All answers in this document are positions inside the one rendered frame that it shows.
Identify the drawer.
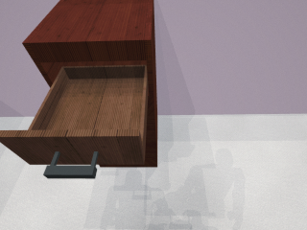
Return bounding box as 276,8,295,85
0,64,149,165

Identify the cabinet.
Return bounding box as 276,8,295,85
22,0,157,168

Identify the handle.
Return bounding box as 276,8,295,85
43,151,99,179

